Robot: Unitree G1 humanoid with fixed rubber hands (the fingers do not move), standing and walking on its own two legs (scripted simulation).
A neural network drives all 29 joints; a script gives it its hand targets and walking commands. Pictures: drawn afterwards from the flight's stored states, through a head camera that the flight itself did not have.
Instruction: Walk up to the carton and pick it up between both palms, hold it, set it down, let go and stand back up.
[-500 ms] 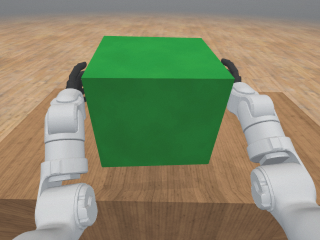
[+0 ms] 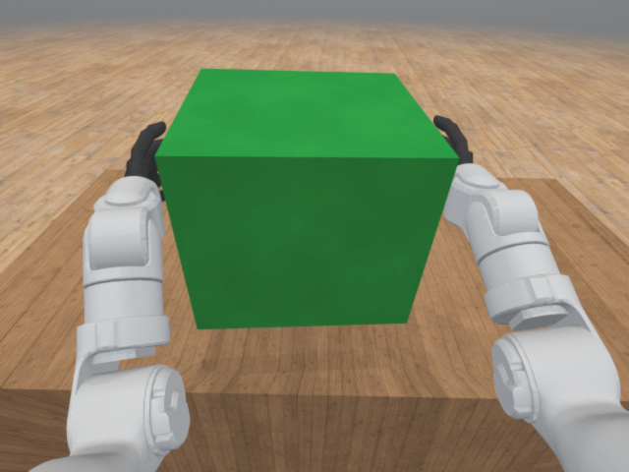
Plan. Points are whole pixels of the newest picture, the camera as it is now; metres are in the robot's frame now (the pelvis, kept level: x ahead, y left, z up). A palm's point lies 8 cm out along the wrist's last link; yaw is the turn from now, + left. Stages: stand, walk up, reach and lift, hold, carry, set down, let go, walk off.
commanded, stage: set down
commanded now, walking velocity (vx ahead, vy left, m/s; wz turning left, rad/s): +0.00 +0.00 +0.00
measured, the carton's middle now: (302, 193) +0.42 -0.01 +0.22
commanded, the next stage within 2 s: none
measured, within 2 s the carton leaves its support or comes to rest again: neither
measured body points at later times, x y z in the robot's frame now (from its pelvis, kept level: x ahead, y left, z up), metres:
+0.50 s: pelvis +0.02 -0.02 +0.00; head -0.05 +0.01 +0.44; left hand +0.39 +0.17 +0.24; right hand +0.40 -0.20 +0.22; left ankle +0.01 +0.12 -0.75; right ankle +0.02 -0.12 -0.75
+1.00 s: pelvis +0.01 -0.02 +0.00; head -0.03 -0.01 +0.45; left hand +0.41 +0.16 +0.21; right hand +0.43 -0.21 +0.21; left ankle +0.01 +0.11 -0.75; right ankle +0.02 -0.12 -0.75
